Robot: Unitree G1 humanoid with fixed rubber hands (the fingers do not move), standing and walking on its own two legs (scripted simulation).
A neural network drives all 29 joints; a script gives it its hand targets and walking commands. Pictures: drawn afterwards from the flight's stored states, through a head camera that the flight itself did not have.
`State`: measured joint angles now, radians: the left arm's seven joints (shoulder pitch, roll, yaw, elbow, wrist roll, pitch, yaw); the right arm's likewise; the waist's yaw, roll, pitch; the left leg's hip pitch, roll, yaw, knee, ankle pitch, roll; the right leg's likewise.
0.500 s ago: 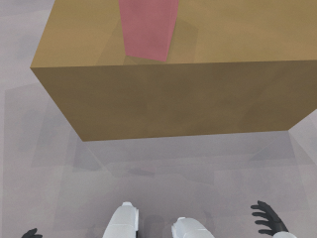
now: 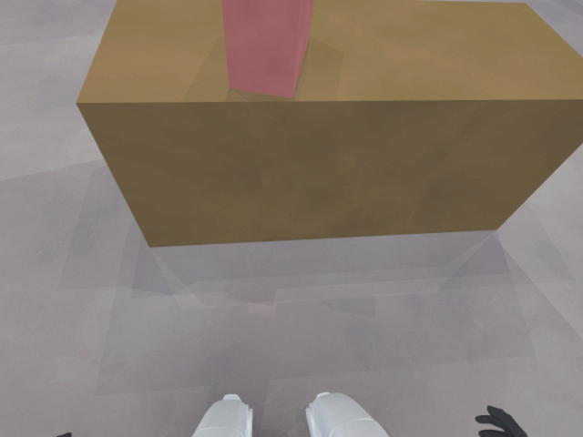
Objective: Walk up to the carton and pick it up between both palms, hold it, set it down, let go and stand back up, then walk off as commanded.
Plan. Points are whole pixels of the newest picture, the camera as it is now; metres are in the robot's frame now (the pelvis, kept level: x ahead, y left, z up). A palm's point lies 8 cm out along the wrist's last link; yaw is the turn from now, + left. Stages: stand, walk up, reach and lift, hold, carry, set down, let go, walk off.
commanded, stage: walk off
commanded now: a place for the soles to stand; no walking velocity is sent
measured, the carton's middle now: (274, 9) +1.03 +0.00 +0.05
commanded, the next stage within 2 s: stand in 0.84 s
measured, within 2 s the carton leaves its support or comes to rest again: neither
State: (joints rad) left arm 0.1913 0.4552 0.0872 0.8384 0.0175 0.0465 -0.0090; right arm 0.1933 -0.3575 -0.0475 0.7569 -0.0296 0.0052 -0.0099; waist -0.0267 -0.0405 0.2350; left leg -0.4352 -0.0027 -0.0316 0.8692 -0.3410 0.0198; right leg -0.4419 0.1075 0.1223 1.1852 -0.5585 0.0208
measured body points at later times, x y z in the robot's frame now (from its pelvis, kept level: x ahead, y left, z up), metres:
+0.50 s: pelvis -0.05 -0.01 +0.03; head -0.05 -0.01 +0.48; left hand +0.00 +0.30 -0.10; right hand +0.02 -0.30 -0.10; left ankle +0.03 +0.10 -0.69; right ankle -0.02 -0.14 -0.69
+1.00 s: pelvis -0.02 -0.01 +0.04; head +0.00 -0.01 +0.49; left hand +0.05 +0.28 -0.09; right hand +0.05 -0.30 -0.09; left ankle +0.03 +0.10 -0.70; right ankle -0.02 -0.14 -0.70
